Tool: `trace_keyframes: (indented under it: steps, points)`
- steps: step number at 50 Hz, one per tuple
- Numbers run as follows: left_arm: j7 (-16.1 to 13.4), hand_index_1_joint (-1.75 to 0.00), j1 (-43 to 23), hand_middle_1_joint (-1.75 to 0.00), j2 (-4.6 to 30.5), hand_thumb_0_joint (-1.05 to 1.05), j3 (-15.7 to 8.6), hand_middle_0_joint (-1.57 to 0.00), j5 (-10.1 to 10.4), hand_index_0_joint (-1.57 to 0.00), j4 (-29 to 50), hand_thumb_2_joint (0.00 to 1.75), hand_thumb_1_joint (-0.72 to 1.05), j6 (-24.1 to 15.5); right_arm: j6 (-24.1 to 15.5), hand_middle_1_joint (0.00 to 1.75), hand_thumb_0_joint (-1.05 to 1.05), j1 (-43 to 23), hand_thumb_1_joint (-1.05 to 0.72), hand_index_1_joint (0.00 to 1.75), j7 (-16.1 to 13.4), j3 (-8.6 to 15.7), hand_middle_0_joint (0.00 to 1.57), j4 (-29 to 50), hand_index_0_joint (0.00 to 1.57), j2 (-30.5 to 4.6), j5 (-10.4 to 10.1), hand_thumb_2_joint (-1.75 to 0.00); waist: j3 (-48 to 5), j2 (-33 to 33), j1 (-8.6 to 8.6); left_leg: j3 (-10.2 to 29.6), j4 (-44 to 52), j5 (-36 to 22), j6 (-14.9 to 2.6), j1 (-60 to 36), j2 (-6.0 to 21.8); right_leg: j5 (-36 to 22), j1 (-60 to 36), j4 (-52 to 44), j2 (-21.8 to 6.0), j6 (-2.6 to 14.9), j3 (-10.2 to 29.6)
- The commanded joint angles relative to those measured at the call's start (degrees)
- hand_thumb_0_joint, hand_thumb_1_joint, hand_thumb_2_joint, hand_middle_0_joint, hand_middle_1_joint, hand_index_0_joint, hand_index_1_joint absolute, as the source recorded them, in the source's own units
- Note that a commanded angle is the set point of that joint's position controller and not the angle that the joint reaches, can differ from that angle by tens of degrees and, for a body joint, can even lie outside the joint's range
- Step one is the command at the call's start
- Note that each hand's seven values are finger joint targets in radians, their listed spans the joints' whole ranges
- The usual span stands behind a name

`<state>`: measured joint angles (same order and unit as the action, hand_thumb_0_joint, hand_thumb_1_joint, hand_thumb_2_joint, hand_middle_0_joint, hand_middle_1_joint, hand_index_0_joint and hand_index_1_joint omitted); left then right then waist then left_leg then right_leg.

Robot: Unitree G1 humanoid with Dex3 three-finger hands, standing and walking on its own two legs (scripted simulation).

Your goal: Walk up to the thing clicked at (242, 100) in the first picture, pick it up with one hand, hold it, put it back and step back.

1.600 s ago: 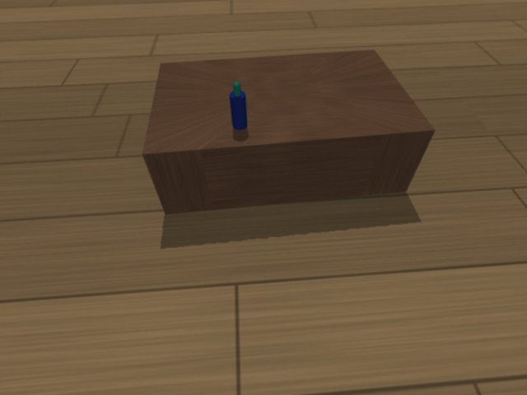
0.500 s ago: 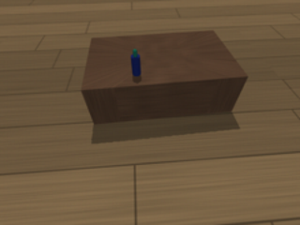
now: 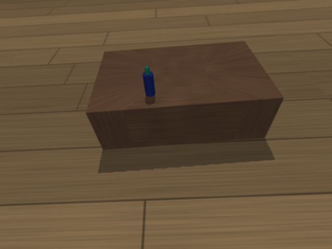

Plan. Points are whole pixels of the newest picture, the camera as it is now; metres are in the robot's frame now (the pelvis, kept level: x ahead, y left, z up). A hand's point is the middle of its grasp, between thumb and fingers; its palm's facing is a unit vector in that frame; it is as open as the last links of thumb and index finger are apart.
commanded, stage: walk up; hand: left
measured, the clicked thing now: (148, 80) +1.11 +0.18 -0.28
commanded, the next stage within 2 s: none
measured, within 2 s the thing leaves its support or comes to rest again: neither
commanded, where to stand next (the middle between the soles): +0.67 -0.05 m, yaw +2 degrees
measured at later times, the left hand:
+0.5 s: hand (87, 212) +0.27 +0.28 -0.15, palm faces +0.00 -0.94 -0.33, open 7.4 cm
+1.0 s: hand (121, 166) +0.41 +0.19 -0.12, palm faces +0.04 -0.92 -0.39, open 7.4 cm
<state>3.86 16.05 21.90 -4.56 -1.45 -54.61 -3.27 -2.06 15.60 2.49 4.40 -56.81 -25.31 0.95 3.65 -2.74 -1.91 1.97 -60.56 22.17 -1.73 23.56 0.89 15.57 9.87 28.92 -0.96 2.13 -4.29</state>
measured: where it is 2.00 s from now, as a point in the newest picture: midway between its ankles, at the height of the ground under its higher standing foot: (190, 191)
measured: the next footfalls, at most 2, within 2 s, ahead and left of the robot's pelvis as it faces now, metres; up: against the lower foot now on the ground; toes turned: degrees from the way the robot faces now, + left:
left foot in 0.24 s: +0.25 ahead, +0.14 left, +0.00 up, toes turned +7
right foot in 0.66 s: +0.44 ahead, -0.18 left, +0.00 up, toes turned -3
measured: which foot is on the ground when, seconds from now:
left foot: up 0.00-0.22, down 0.24-0.68, up 0.70-1.00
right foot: down 0.00-0.28, up 0.30-0.64, down 0.66-1.00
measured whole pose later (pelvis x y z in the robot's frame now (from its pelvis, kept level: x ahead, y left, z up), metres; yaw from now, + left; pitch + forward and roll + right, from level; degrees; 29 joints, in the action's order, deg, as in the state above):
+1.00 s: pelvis +0.41 -0.08 +0.00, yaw +3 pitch -2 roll +0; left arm 2.9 22.1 22.2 -2.8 -0.7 -48.4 -4.7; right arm -1.9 15.5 3.3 3.3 -49.2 -24.5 0.8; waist 4.9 -2.5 -2.6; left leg 0.7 -48.7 15.1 -0.1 29.1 3.6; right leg 16.0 9.1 27.1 -0.4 2.8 -5.6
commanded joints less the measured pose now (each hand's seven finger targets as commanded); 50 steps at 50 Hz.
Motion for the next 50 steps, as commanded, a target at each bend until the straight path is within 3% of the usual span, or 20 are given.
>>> trace_keyframes:
  steps: [1, 4, 9, 12, 13, 14, 15, 16, 19, 21, 27, 32, 33, 34, 35, 36, 39, 41, 47, 50]
  points:
    - [-1.38, -0.3, -2.51, -0.3, 15.92, 0.0, -3.71, -0.2, 0.72, -0.2, 5.77, 0.9, 0.9, -2.01, -1.5, 0.3, 0.0, 1.96, -0.9, 0.3, 0.89, 2.6, 0.2, 4.93, 0.2, -9.43, -0.35, -0.9, 4.2, 9.64, 1.04, 2.49, 6.59, -5.95, 1.3, 6.77, 3.15, 10.67, 1.25, -19.62, -12.85, 9.61, 14.11]
    - [-1.32, -0.3, -1.42, -0.3, 16.44, 0.0, -3.76, -0.2, 0.58, -0.2, 6.98, 0.9, 0.9, -2.36, -1.37, 0.3, 0.0, -1.98, -0.9, 0.3, 1.45, 2.48, 0.2, 7.38, 0.2, -8.84, 0.19, -0.9, 4.74, 8.73, -0.09, 0.65, 14.8, -7.52, 2.34, 7.1, 3.82, 7.95, -0.05, -18.95, -12.79, 9.95, 10.6]
    - [-1.08, -0.3, 3.08, -0.3, 16.39, 0.0, -3.26, -0.2, 0.49, -0.2, 7.56, 0.9, 0.9, -1.75, -2.55, 0.3, 0.0, -7.4, -0.9, 0.3, 1.41, 2.16, 0.2, 10.8, 0.2, -7.35, 0.31, -0.9, 1.47, 7.44, -1.94, -5.41, 27.13, -11.99, 1.16, -0.1, 2.57, -14.8, -4.63, -10.37, -12.44, 8.53, 5.73]
    - [-1.3, -0.3, 3.21, -0.3, 14.69, 0.0, -2.0, -0.2, 0.78, -0.2, 8.99, 0.9, 0.9, -1.01, -3.32, 0.3, 0.0, 4.79, -0.9, 0.3, 0.13, 3.95, 0.2, 7.66, 0.2, -10.02, 0.74, -0.9, -6.22, -1.13, 4.7, -7.12, 32.15, -12.44, -1.67, -22.15, -1.12, -22.55, 3.0, 11.12, -8.16, 5.69, 1.07]
    - [-1.71, -0.3, 5.86, -0.3, 11.32, 0.0, -0.87, -0.2, 1.5, -0.2, 9.55, 0.9, 0.9, -0.83, -3.55, 0.3, 0.0, 11.52, -0.9, 0.3, -0.55, 5.28, 0.2, 7.0, 0.2, -13.57, 1.78, -0.9, -10.46, -10.04, 7.6, 3.85, 36.35, -4.36, -5.39, -31.45, 6.15, -14.44, 11.9, 26.56, -4.23, 3.21, -1.13]
    - [-1.62, -0.3, 8.26, -0.3, 7.34, 0.0, -0.21, -0.2, 1.63, -0.2, 10.21, 0.9, 0.9, -0.66, -3.76, 0.3, 0.0, 13.33, -0.9, 0.3, -1.33, 6.2, 0.2, 8.34, 0.2, -17.68, 2.03, -0.9, -12.76, -17.24, 7.07, 29.73, 38.71, -1.17, -9.7, -40.7, 20.76, 16.02, 27.01, 36.52, 4.02, 0.58, 1.43]
    - [-2.51, -0.3, 6.44, -0.3, 15.22, 0.0, -2.02, -0.2, 1.36, -0.2, 9.47, 0.9, 0.9, 0.0, -3.68, 0.3, 0.0, 11.77, -0.9, 0.3, -1.38, 6.44, 0.2, 9.37, 0.2, -18.53, -0.34, -0.9, -13.76, -7.95, 7.91, 38.49, 43.26, 3.96, -15.25, -38.33, 24.51, 17.51, 28.0, 40.3, 1.44, 1.64, 7.91]
    - [-2.63, -0.3, 3.46, -0.3, 16.61, 0.0, -1.74, -0.2, 1.05, -0.2, 9.39, 0.9, 0.9, -0.01, -3.47, 0.3, 0.0, 9.37, -0.9, 0.3, -1.5, 6.45, 0.2, 9.83, 0.2, -17.72, -0.96, -0.9, -8.92, -4.65, 7.45, 35.27, 43.86, 0.76, -15.66, -32.93, 24.71, 14.95, 29.12, 42.27, -0.98, 1.61, 9.62]
    - [-1.81, -0.3, 4.93, -0.3, 14.02, 0.0, -1.76, -0.2, 1.69, -0.2, 7.79, 0.9, 0.9, -0.25, -3.93, 0.3, 0.0, 3.24, -0.9, 0.3, -1.85, 3.65, 0.2, 12.03, 0.2, -12.83, -1.36, -0.9, -0.77, -2.43, 3.02, 12.88, 42.5, -18.95, -10.68, -18.61, 16.9, 6.91, 22.94, 37.13, -3.54, 0.77, 11.03]
    - [-1.09, -0.3, 6.98, -0.3, 12.65, 0.0, -1.71, -0.2, 1.52, -0.2, 7.16, 0.9, 0.9, 0.27, -4.41, 0.3, 0.0, 1.81, -0.9, 0.3, -1.64, 3.11, 0.2, 12.57, 0.2, -11.93, -1.35, -0.9, 0.52, -4.01, 1.16, 6.03, 42.33, -23.23, -10.42, -12.28, 14.7, 4.79, 18.41, 32.63, -4.38, -0.52, 8.1]
    - [1.0, -0.3, 0.1, -0.3, 11.63, 0.0, -2.03, -0.2, 0.71, -0.2, 9.77, 0.9, 0.9, 0.05, -5.07, 0.3, 0.0, 0.86, -0.9, 0.3, -1.17, 3.61, 0.2, 14.36, 0.2, -14.36, -0.68, -0.9, 1.73, -7.16, 2.24, 1.08, 43.23, -13.96, -10.48, -7.81, 13.69, -3.62, 13.49, 12.4, -5.95, -1.42, 3.99]
    - [0.7, -0.3, 7.34, -0.3, 14.48, 0.0, -4.07, -0.2, 0.16, -0.2, 6.48, 0.9, 0.9, -0.71, -3.7, 0.3, 0.0, -2.18, -0.9, 0.3, -1.21, 2.82, 0.2, 15.34, 0.2, -12.39, -0.47, -0.9, -3.77, 0.41, -3.11, -1.37, 28.24, -5.7, -6.6, 0.16, 10.52, -5.82, -6.51, 6.11, -1.74, -0.27, 0.17]
    - [0.1, -0.3, 12.11, -0.3, 16.84, 0.0, -5.27, -0.2, 0.1, -0.2, 5.24, 0.9, 0.9, -1.34, -3.5, 0.3, 0.0, 1.09, -0.9, 0.3, -1.21, 1.76, 0.2, 15.05, 0.2, -9.22, -0.36, -0.9, -6.73, 10.6, -5.4, -4.71, 13.12, -6.77, -4.83, 3.79, 6.55, 0.64, -13.93, 2.39, -1.85, 0.58, 2.76]
    - [-0.84, -0.3, 15.8, -0.3, 21.51, 0.0, -6.62, -0.2, -0.38, -0.2, 5.62, 0.9, 0.9, -1.94, -3.35, 0.3, 0.0, 3.86, -0.9, 0.3, -1.08, 0.19, 0.2, 15.65, 0.2, -4.67, -0.54, -0.9, -6.42, 25.06, -6.15, -7.29, -3.14, 5.65, -2.0, 12.34, -0.71, 14.32, -15.89, -7.75, -13.4, 3.58, 22.77]
    - [-0.9, -0.3, 13.3, -0.3, 23.48, 0.0, -6.15, -0.2, 0.37, -0.2, 7.15, 0.9, 0.9, -2.11, -2.87, 0.3, 0.0, 3.6, -0.9, 0.3, -1.56, 1.13, 0.2, 15.23, 0.2, -8.66, -0.81, -0.9, -5.14, 22.06, -5.0, -3.61, -9.73, 9.33, -0.34, 17.34, -2.48, 17.31, -13.59, -16.07, -22.89, 10.31, 42.15]
    - [-1.16, -0.3, 8.91, -0.3, 23.63, 0.0, -5.89, -0.2, 1.04, -0.2, 8.62, 0.9, 0.9, -1.87, -2.6, 0.3, 0.0, 2.74, -0.9, 0.3, -2.12, 1.99, 0.2, 13.83, 0.2, -12.33, -0.27, -0.9, -3.47, 17.74, -3.75, -0.46, -11.99, 8.48, -0.07, 16.38, 1.12, 17.72, -9.21, -15.91, -25.43, 14.02, 45.64]
    - [-2.11, -0.3, 3.77, -0.3, 17.45, 0.0, -3.89, -0.2, 1.65, -0.2, 9.38, 0.9, 0.9, -2.1, -2.21, 0.3, 0.0, 3.72, -0.9, 0.3, -1.61, 1.84, 0.2, 10.45, 0.2, -10.32, -1.77, -0.9, 1.63, 11.35, 0.2, 3.13, -7.82, -0.2, -0.84, 11.17, 3.7, -0.8, 0.46, -12.51, -16.0, 8.54, 22.57]
    - [-2.13, -0.3, 3.16, -0.3, 16.3, 0.0, -3.34, -0.2, 1.48, -0.2, 9.41, 0.9, 0.9, -2.46, -1.6, 0.3, 0.0, 5.93, -0.9, 0.3, -0.79, 1.59, 0.2, 9.69, 0.2, -9.32, -1.35, -0.9, 1.11, 12.52, 1.2, 1.1, -4.11, -4.32, -0.39, 6.27, 3.27, -4.08, 4.47, -12.98, -12.92, 8.09, 16.27]
    - [-2.22, -0.3, 5.76, -0.3, 16.63, 0.0, -3.41, -0.2, 0.86, -0.2, 11.1, 0.9, 0.9, -3.06, -1.14, 0.3, 0.0, -0.93, -0.9, 0.3, 0.58, 1.92, 0.2, 12.23, 0.2, -8.48, -0.08, -0.9, 1.16, 9.09, -0.81, -0.04, 12.37, -7.23, 1.97, 9.08, 3.98, -0.56, -0.02, -15.09, -14.67, 10.73, 12.57]
    - [-2.25, -0.3, 8.62, -0.3, 16.63, 0.0, -3.41, -0.2, 0.77, -0.2, 10.84, 0.9, 0.9, -2.97, -1.72, 0.3, 0.0, -4.13, -0.9, 0.3, 0.78, 1.6, 0.2, 13.68, 0.2, -7.58, 0.14, -0.9, 0.82, 8.67, -2.55, -1.94, 19.69, -9.73, 1.53, 7.86, 3.77, -8.62, -3.67, -11.79, -14.68, 9.71, 10.97]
